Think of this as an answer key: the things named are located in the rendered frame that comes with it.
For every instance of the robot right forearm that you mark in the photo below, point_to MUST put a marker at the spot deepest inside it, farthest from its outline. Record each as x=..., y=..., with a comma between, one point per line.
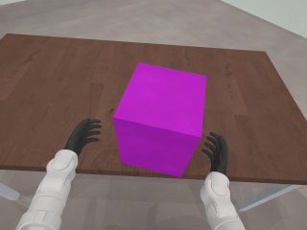
x=219, y=210

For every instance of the carton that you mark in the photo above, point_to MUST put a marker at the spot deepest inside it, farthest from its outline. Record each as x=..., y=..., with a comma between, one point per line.
x=158, y=122

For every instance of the robot left forearm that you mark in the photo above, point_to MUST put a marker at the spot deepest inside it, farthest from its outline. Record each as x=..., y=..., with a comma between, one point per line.
x=51, y=195

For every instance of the robot right hand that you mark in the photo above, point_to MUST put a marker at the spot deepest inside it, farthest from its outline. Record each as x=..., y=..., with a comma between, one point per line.
x=219, y=158

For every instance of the table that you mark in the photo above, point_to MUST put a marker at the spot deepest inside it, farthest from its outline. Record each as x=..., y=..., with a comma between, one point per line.
x=49, y=84

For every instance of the robot left hand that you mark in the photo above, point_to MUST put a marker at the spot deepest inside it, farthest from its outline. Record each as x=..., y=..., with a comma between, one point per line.
x=78, y=139

